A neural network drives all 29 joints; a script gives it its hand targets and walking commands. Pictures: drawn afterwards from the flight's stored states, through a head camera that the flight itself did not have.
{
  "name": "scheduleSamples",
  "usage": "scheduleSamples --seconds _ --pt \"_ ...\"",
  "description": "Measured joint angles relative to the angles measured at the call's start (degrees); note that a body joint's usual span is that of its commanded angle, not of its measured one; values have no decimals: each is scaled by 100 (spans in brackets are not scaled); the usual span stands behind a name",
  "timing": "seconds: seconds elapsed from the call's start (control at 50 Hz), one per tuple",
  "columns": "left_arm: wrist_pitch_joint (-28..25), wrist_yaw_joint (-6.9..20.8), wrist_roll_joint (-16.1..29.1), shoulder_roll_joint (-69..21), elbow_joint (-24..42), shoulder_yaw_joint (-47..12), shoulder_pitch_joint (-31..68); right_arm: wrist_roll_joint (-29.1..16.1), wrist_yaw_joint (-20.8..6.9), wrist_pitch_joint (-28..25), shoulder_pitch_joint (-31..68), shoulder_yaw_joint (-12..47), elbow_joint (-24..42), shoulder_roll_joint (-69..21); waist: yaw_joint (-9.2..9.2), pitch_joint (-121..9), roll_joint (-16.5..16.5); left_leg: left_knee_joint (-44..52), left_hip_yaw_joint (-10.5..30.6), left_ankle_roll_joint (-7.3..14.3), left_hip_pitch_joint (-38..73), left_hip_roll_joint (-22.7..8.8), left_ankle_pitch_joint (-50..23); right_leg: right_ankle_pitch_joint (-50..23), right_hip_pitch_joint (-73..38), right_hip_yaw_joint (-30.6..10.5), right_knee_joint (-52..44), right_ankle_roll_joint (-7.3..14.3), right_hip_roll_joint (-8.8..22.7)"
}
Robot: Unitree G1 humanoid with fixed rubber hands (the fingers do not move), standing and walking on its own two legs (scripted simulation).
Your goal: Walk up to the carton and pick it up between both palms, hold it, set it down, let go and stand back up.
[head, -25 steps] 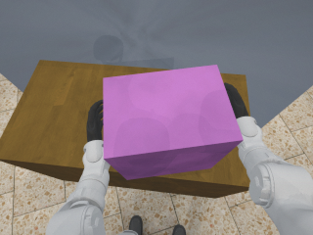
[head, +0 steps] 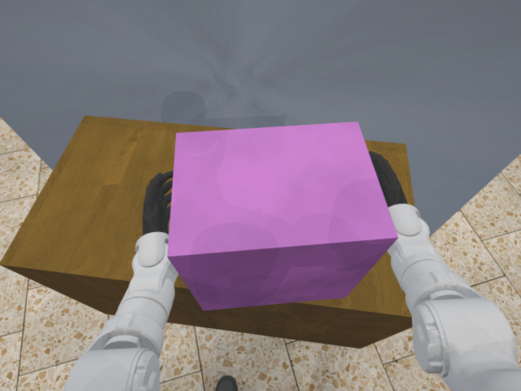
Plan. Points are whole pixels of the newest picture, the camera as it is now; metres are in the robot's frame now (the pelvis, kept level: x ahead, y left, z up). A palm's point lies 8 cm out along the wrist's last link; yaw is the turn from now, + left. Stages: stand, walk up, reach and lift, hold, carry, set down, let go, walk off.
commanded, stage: reach and lift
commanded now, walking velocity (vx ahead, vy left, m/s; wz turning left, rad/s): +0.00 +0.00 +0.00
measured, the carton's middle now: (272, 226) +0.39 +0.03 -0.05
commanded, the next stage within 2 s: none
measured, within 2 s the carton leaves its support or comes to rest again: neither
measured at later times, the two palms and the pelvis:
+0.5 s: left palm (128, 191) +0.36 +0.23 +0.08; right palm (401, 178) +0.41 -0.15 +0.10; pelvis +0.01 +0.02 +0.01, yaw +2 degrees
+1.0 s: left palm (125, 176) +0.35 +0.21 +0.14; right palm (436, 194) +0.36 -0.17 +0.13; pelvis +0.00 +0.02 +0.02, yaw +1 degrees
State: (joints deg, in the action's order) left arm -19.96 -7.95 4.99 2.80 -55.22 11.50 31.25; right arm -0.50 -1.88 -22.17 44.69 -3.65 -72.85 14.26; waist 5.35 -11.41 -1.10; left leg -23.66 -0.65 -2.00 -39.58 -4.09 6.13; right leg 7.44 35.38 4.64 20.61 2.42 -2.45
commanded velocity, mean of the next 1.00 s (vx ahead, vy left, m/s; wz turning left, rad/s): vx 0.00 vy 0.00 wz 0.00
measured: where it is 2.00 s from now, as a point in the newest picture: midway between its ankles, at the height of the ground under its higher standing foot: outside the picture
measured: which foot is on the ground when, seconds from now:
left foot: down 0.00-1.00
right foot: down 0.00-1.00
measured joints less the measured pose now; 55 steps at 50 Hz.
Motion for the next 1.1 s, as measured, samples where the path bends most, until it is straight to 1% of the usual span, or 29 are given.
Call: scheduleSamples --seconds 0.06,0.14,0.18,0.26,0.34,0.4,0.48,0.5,0.54,0.56,0.62,0.66,0.72,0.76,0.84,0.96,1.04,1.1 --pt "164 2 68 71 99 -107 60 -68 12 252 -132 -60 369 -29 -57 -78 -12 18 44 15 119 34 -13 3 -145 42 -29 -18 27" --pt "385 14 23 166 119 -170 201 -227 24 552 -195 -126 647 -72 -145 -180 18 45 76 26 401 61 17 22 -459 66 -95 -33 45" --pt "532 99 -103 191 46 -103 302 -239 26 711 -172 -208 652 -105 -194 -165 65 107 71 36 645 82 26 41 -694 58 -136 -44 62" --pt "882 303 -487 164 72 237 420 -203 62 1045 -262 -441 822 -221 -251 99 238 355 21 59 1284 122 -8 37 -1284 6 -309 -70 93" --pt "1171 363 -636 136 595 253 180 -382 86 1235 -535 -406 1268 -302 -274 403 362 525 0 70 1749 151 -32 6 -1754 -18 -490 -86 113" --pt "1511 314 -590 159 1053 131 -9 -565 98 1412 -634 -310 1482 -323 -302 625 364 542 16 85 1944 181 -17 2 -1977 -5 -548 -108 138" --pt "1863 114 -376 244 1894 -211 -336 -948 173 1613 -874 -80 2125 -291 -332 695 281 483 30 115 2002 223 23 33 -2057 1 -516 -142 177" --pt "1967 48 -348 258 2101 -278 -409 -1012 182 1672 -921 -40 2270 -280 -345 665 244 469 32 122 2011 234 37 46 -2068 -1 -505 -151 188" --pt "2178 22 -323 261 2423 -315 -500 -1071 209 1829 -1033 -10 2564 -269 -386 605 174 461 44 141 2085 258 64 68 -2156 4 -512 -171 208" --pt "2276 45 -370 250 2501 -298 -509 -1059 226 1932 -1084 -28 2690 -276 -410 593 148 473 51 153 2163 273 74 79 -2239 7 -527 -182 219" --pt "2643 244 -607 165 2569 -92 -481 -888 252 2283 -1173 -149 2879 -348 -488 633 130 558 44 183 2500 310 91 109 -2559 -10 -580 -208 251" --pt "2874 437 -762 81 2542 84 -421 -714 249 2493 -1213 -261 2936 -397 -493 708 177 628 6 193 2722 324 92 135 -2731 -53 -577 -215 265" --pt "3109 548 -941 2 2712 217 -416 -580 238 2640 -1279 -341 3063 -445 -487 841 289 700 -48 184 2950 315 82 148 -2903 -114 -574 -204 258" --pt "3237 551 -978 2 2993 187 -488 -594 232 2656 -1330 -330 3213 -453 -492 922 350 699 -69 167 3028 296 88 143 -2972 -139 -575 -191 240" --pt "3528 561 -1046 65 3468 132 -563 -644 239 2708 -1342 -321 3398 -503 -626 1069 415 715 -29 148 3160 295 67 133 -3116 -110 -590 -173 232" --pt "4001 693 -1166 41 3881 175 -602 -763 353 3121 -1428 -211 3814 -476 -717 1233 333 756 -42 175 3256 309 9 87 -3191 -135 -598 -189 242" --pt "4145 722 -1134 45 4082 170 -618 -793 392 3253 -1507 -211 4073 -483 -698 1216 271 755 -72 191 3219 320 -15 81 -3116 -172 -541 -200 254" --pt "4251 730 -1100 70 4043 184 -535 -757 400 3316 -1470 -231 4042 -495 -671 1112 262 770 -83 199 3191 328 -31 78 -3066 -189 -520 -204 260"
